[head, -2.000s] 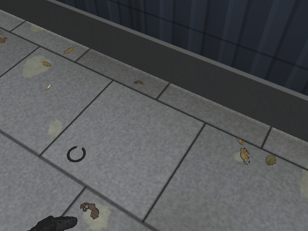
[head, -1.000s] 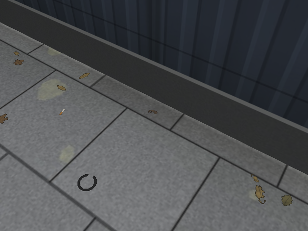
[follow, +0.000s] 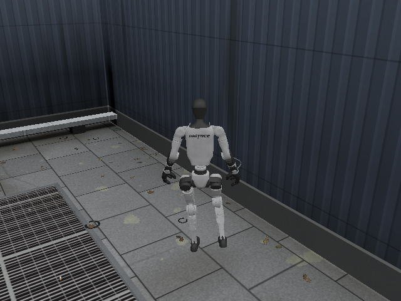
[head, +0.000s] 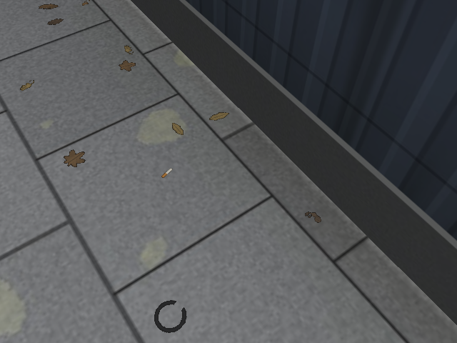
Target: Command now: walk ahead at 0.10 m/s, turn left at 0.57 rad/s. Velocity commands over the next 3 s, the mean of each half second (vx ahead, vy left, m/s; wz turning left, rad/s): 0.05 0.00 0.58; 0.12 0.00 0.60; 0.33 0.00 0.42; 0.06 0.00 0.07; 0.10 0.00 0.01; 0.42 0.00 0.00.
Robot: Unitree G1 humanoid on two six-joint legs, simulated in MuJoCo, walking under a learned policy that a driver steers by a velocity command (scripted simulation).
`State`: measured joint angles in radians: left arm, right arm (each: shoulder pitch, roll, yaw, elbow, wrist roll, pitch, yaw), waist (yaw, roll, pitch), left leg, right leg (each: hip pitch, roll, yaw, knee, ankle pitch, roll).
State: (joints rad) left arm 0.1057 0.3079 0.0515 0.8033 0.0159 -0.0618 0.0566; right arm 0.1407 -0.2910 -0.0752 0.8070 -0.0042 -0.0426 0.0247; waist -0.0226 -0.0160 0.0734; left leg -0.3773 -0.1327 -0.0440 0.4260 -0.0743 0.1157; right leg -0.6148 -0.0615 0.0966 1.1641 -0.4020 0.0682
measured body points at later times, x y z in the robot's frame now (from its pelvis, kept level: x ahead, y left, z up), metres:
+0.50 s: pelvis +0.08 -0.05 +0.01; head +0.13 -0.06 +0.46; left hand +0.12 +0.26 -0.09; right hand +0.30 -0.29 -0.11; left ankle +0.03 +0.07 -0.66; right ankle +0.14 -0.17 -0.73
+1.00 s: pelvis +0.11 +0.01 +0.01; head +0.11 +0.04 +0.46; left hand +0.09 +0.34 -0.08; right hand +0.35 -0.17 -0.07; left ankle +0.03 +0.08 -0.73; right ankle +0.25 -0.09 -0.70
